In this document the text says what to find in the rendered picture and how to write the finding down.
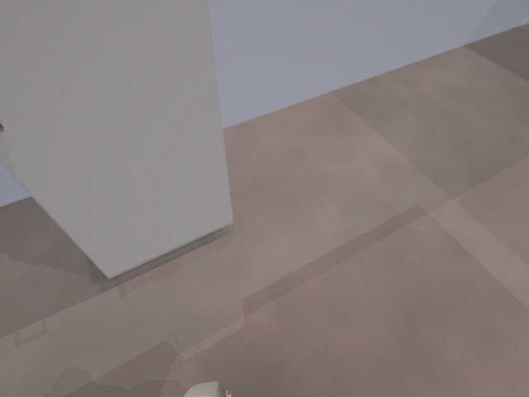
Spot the fridge door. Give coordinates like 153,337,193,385
0,0,232,277

